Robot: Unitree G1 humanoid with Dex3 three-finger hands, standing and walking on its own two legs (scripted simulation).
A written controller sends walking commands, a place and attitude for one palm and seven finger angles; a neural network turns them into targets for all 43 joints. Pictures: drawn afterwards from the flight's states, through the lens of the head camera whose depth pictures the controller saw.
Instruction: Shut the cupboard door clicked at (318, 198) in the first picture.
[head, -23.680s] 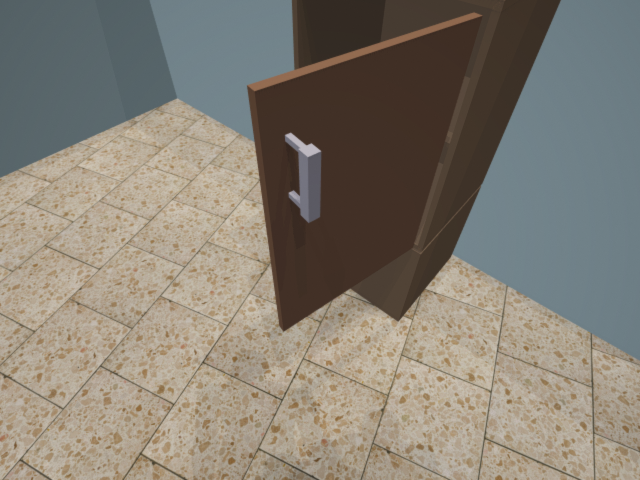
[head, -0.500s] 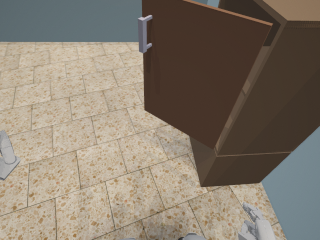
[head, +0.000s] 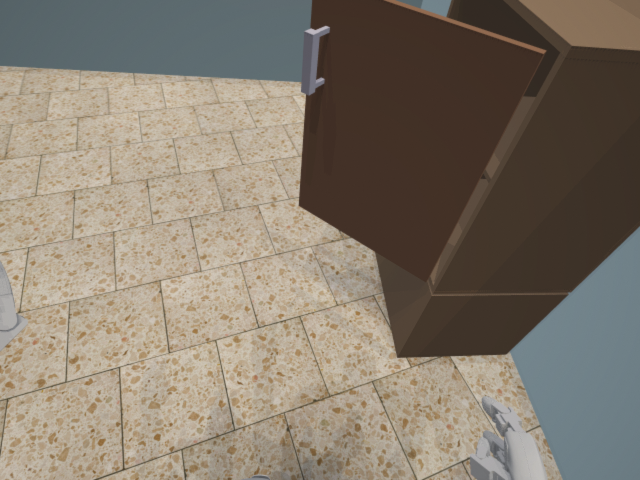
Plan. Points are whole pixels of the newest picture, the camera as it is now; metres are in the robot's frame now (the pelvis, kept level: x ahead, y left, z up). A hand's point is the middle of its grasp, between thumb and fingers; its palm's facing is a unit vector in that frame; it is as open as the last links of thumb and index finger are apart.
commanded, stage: step back with the hand held close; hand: left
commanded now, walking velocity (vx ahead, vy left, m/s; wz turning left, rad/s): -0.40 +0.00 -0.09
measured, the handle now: (316, 60) +0.86 +0.06 +0.12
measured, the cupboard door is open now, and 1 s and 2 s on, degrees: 49 49 49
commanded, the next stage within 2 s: stop stepping back and stand still in 0.18 s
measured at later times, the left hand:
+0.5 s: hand out of the picture +0.09 +0.27 +0.17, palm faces +0.32 -0.83 -0.46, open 7.4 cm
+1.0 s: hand out of the picture +0.00 +0.29 +0.20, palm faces +0.37 -0.81 -0.46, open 7.4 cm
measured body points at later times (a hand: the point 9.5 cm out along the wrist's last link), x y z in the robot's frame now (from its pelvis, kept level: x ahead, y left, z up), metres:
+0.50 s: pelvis -0.14 +0.02 +0.00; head -0.16 +0.05 +0.45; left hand +0.07 +0.31 +0.20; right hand -0.04 -0.25 -0.07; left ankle +0.04 +0.08 -0.72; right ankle -0.21 -0.13 -0.72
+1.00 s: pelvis -0.22 +0.05 +0.01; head -0.26 +0.05 +0.46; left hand -0.02 +0.33 +0.22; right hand -0.12 -0.19 -0.09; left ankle -0.15 +0.17 -0.66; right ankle -0.23 -0.02 -0.73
